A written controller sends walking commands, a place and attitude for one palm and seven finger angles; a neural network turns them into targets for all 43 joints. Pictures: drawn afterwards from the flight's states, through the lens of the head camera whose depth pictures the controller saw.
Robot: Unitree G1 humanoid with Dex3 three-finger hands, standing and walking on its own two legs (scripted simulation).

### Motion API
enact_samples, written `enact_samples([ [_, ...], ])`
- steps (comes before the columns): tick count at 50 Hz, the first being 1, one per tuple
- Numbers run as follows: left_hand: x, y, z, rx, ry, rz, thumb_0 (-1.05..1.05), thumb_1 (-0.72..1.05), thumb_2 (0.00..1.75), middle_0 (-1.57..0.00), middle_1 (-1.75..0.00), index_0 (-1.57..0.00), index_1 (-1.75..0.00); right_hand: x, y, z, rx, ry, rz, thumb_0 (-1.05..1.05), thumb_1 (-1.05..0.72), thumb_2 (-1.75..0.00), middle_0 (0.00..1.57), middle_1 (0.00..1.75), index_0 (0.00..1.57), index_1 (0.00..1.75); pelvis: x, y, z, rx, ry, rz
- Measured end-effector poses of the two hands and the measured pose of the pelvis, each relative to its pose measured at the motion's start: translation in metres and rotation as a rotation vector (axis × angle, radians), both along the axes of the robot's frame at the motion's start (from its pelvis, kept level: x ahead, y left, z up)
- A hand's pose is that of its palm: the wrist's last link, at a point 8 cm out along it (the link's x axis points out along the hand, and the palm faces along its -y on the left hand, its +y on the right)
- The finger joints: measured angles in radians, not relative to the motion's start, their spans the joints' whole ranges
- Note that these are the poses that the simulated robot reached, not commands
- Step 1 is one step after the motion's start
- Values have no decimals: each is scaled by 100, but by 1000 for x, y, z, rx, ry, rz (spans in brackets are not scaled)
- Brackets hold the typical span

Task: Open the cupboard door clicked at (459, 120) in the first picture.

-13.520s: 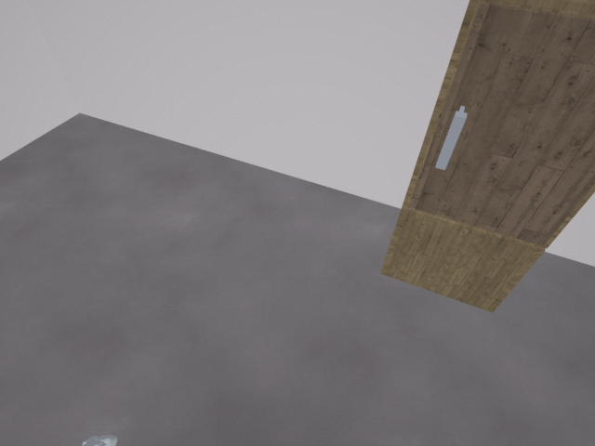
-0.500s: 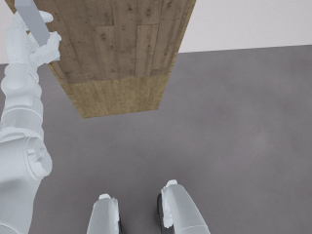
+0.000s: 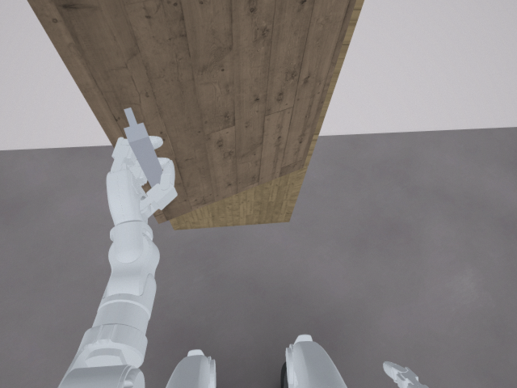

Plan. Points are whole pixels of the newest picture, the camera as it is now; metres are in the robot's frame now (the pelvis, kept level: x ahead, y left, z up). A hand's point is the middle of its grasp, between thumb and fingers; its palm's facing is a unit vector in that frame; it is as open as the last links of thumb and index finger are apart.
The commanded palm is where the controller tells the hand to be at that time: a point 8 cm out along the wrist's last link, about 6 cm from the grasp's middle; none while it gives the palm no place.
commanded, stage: pull the door open along its arc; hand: left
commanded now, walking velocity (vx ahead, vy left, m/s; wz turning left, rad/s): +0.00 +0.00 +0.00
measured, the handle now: (147, 155) +0.47 +0.17 +0.04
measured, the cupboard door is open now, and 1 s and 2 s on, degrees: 20 42 45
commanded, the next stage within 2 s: open thumb and fingers to let go in 0.52 s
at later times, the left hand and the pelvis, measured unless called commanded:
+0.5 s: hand (224, 238) +0.33 +0.04 +0.03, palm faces +0.41 -0.91 -0.03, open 6.7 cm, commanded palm +0.26 +0.07 +0.03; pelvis +0.00 -0.04 +0.00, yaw +3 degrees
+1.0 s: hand (228, 243) +0.32 +0.04 +0.03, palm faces +0.42 -0.91 -0.03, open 9.7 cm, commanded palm +0.27 +0.08 +0.03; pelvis -0.02 -0.05 +0.00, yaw +5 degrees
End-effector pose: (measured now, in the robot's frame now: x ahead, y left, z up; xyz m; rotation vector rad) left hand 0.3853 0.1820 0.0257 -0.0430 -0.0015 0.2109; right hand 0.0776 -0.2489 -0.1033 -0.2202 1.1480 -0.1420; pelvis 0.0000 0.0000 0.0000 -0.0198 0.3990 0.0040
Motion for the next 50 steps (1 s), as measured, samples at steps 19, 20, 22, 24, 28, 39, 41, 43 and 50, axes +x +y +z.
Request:
enact_samples([
  [19, -78, -76, 5, 61, 25, 259, 1, 64, 74, -29, -129, -29, -130, 66, 8, -6, 60, -162, 161, 1, -91, -90, 20, 30, 20, 30, -6, -28, 1, 26, -62, 43],
  [20, -81, -79, 5, 59, 30, 254, 2, 64, 73, -29, -129, -29, -130, 66, 7, -6, 62, -164, 162, 1, -91, -90, 20, 30, 20, 30, -6, -30, 2, 27, -65, 43],
  [22, -89, -87, 6, 54, 38, 242, 2, 64, 73, -28, -129, -30, -131, 66, 5, -5, 65, -169, 165, 1, -91, -90, 20, 30, 20, 30, -5, -32, 3, 30, -71, 45],
  [24, -97, -95, 7, 56, 43, 226, 2, 63, 72, -28, -129, -30, -131, 67, 3, -5, 66, -178, 169, 1, -91, -90, 20, 30, 20, 30, -5, -34, 3, 33, -76, 47],
  [28, -108, -108, 8, 77, 48, 183, 2, 63, 70, -29, -129, -30, -132, 73, -1, -2, 72, -213, 176, 1, -91, -90, 20, 30, 20, 30, -5, -39, 3, 37, -85, 49],
  [39, -106, -110, 7, 80, 40, 230, 1, 56, 74, -35, -131, -35, -132, 96, -3, -3, 60, -292, 214, 1, -91, -90, 20, 30, 20, 30, -13, -49, -2, 48, -93, 65],
  [41, -105, -108, 7, 75, 40, 234, 1, 53, 73, -36, -131, -36, -132, 96, -4, -3, 60, -295, 213, 1, -91, -90, 20, 30, 20, 30, -15, -50, -3, 49, -92, 65],
  [43, -106, -106, 7, 72, 39, 236, 1, 47, 71, -37, -130, -37, -131, 95, -4, -3, 60, -295, 210, 1, -91, -90, 20, 30, 20, 30, -15, -49, -3, 49, -93, 66],
  [50, -107, -104, 6, 64, 30, 227, 1, 12, 57, -36, -127, -37, -126, 80, -6, -6, 49, -262, 195, 1, -91, -90, 20, 30, 20, 30, -18, -46, -4, 46, -94, 64],
])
